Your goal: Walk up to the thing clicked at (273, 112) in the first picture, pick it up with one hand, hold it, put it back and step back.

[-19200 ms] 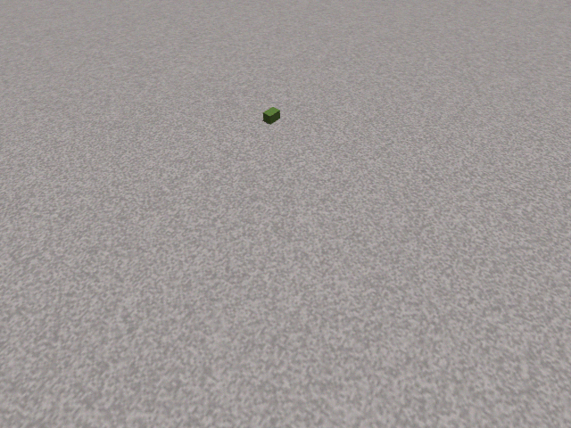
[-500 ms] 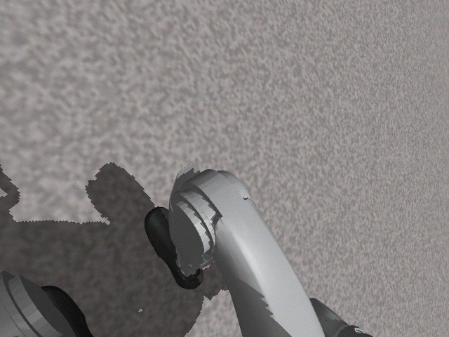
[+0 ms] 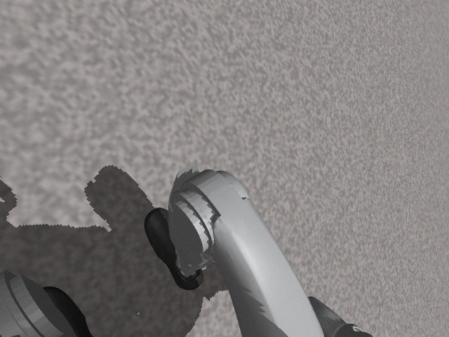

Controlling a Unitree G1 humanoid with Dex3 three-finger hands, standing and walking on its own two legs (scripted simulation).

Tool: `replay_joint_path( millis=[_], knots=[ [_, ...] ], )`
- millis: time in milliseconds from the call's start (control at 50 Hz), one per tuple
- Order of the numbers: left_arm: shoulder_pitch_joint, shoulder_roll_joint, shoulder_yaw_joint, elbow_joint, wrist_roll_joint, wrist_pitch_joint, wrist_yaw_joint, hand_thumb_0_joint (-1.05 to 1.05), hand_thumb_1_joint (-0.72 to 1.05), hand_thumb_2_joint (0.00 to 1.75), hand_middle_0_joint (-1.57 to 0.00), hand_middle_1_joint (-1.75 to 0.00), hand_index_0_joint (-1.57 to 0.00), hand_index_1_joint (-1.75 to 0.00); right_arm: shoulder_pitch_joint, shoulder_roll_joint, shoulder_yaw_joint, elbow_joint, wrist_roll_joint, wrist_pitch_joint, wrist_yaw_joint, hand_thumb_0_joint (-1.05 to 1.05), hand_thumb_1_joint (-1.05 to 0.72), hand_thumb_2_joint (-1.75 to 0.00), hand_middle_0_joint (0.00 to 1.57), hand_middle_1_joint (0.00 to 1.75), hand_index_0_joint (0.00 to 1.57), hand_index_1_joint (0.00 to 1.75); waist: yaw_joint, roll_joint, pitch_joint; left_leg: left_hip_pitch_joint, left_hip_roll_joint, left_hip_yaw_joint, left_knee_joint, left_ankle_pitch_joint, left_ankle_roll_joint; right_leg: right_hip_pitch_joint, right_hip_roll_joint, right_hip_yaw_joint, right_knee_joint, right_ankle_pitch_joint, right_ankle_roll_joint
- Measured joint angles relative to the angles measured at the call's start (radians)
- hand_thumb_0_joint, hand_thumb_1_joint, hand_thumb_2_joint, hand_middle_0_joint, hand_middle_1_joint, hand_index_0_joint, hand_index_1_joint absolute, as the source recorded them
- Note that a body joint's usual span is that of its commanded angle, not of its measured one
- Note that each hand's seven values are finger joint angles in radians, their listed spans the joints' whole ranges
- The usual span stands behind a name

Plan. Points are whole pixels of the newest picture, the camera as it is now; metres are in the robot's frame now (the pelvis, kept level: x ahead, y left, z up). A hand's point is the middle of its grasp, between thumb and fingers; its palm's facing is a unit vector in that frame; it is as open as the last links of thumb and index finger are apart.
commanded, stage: settle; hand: left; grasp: from above
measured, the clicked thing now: out of the picture +0.52 +0.32 -0.29
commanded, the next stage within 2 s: lift in 1.00 s
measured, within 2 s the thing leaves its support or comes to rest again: leaves its support in 0.38 s
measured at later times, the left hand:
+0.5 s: hand out of the picture +0.51 +0.33 -0.24, palm faces -0.41 -0.17 -0.90, open 8.6 cm
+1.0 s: hand out of the picture +0.50 +0.33 -0.14, palm faces -0.42 -0.14 -0.90, open 8.6 cm
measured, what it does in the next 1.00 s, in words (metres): stands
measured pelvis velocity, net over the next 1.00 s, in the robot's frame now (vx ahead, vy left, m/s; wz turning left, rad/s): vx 0.00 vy -0.01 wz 0.09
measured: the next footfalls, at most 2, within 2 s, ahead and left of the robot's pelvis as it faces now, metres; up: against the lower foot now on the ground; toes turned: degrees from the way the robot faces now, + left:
none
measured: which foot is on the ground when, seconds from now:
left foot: down 0.00-1.00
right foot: down 0.00-1.00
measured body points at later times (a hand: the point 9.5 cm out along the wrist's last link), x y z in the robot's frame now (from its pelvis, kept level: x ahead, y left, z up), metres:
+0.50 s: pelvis +0.00 +0.00 +0.00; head +0.31 +0.12 +0.31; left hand +0.53 +0.33 -0.18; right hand +0.02 -0.25 -0.04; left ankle +0.06 +0.12 -0.28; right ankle +0.13 -0.11 -0.28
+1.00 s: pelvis +0.00 -0.01 +0.01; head +0.25 +0.11 +0.36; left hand +0.52 +0.34 -0.09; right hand +0.06 -0.27 -0.06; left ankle +0.06 +0.12 -0.28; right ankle +0.13 -0.11 -0.28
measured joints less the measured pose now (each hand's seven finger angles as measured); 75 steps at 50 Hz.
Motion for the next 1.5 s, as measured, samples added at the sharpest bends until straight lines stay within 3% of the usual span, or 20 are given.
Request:
replay_joint_path(
  millis=[180, 320, 520, 820, 920, 1120, 1280, 1500],
  knots=[
    [-0.002, -0.001, -0.004, -0.008, -0.006, 0.003, 0.005, 0.01, 0.23, 0.27, -0.75, -0.47, -0.81, -0.41, -0.006, 0.003, 0.003, 0.001, -0.004, 0.002, 0.0, 0.0, -0.91, -0.9, 0.2, 0.3, 0.2, 0.3, 0.001, -0.004, 0.004, 0.003, 0.001, 0.002, -0.003, 0.001, -0.002, 0.001, 0.0, 0.002, -0.001, 0.001, -0.001],
    [0.011, -0.013, 0.014, -0.039, -0.012, 0.018, -0.026, 0.01, 0.22, 0.27, -0.79, -0.42, -0.84, -0.36, 0.004, 0.005, -0.003, 0.005, -0.001, 0.007, 0.002, 0.0, -0.91, -0.9, 0.2, 0.3, 0.2, 0.3, 0.008, 0.006, -0.002, 0.0, -0.001, 0.003, -0.009, 0.001, -0.007, -0.005, -0.003, 0.002, -0.002, -0.001, -0.007],
    [0.071, -0.056, 0.056, -0.158, -0.015, 0.038, -0.088, 0.01, 0.22, 0.26, -0.82, -0.37, -0.86, -0.32, 0.033, 0.0, -0.061, 0.006, 0.013, 0.031, 0.011, 0.0, -0.92, -0.9, 0.2, 0.3, 0.2, 0.3, 0.042, 0.04, -0.037, 0.003, -0.004, 0.009, -0.022, -0.001, -0.013, -0.007, -0.007, 0.006, -0.005, -0.008, -0.015],
    [0.125, -0.21, -0.015, -0.306, -0.047, 0.078, -0.241, 0.01, 0.23, 0.24, -0.81, -0.37, -0.86, -0.32, 0.057, 0.011, -0.176, 0.026, 0.068, 0.11, 0.017, 0.0, -0.91, -0.89, 0.2, 0.3, 0.2, 0.3, 0.116, 0.117, -0.176, 0.005, -0.016, 0.057, -0.058, 0.012, -0.009, -0.013, -0.027, 0.044, -0.007, -0.022, -0.022],
    [0.122, -0.24, -0.024, -0.329, -0.047, 0.078, -0.282, 0.01, 0.23, 0.24, -0.81, -0.37, -0.85, -0.32, 0.052, 0.022, -0.192, 0.017, 0.076, 0.142, -0.002, 0.0, -0.91, -0.89, 0.2, 0.3, 0.2, 0.3, 0.129, 0.123, -0.183, 0.009, -0.019, 0.073, -0.075, 0.031, -0.011, -0.016, -0.033, 0.057, -0.009, -0.011, -0.025],
    [0.102, -0.254, -0.01, -0.349, -0.035, 0.071, -0.315, 0.01, 0.22, 0.25, -0.82, -0.37, -0.86, -0.31, 0.045, 0.038, -0.209, 0.019, 0.081, 0.188, -0.051, 0.0, -0.91, -0.89, 0.2, 0.3, 0.2, 0.3, 0.134, 0.136, -0.188, 0.014, -0.019, 0.09, -0.099, 0.054, -0.019, -0.026, -0.037, 0.072, -0.013, 0.006, -0.034],
    [0.124, -0.278, -0.008, -0.392, -0.077, 0.085, -0.372, 0.01, 0.24, 0.23, -0.81, -0.37, -0.85, -0.31, 0.068, 0.043, -0.232, 0.024, 0.093, 0.223, -0.078, 0.0, -0.91, -0.9, 0.2, 0.3, 0.2, 0.3, 0.153, 0.159, -0.211, 0.033, -0.016, 0.099, -0.125, 0.054, -0.02, -0.014, -0.035, 0.079, -0.033, 0.007, -0.037],
    [0.278, -0.366, -0.016, -0.578, -0.126, 0.092, -0.443, 0.01, 0.25, 0.22, -0.8, -0.38, -0.85, -0.31, 0.102, 0.048, -0.29, 0.023, 0.144, 0.269, -0.097, 0.0, -0.91, -0.9, 0.2, 0.3, 0.21, 0.3, 0.219, 0.188, -0.291, 0.098, -0.022, 0.13, -0.218, 0.067, -0.012, 0.049, -0.045, 0.103, -0.108, 0.004, -0.034]
  ],
)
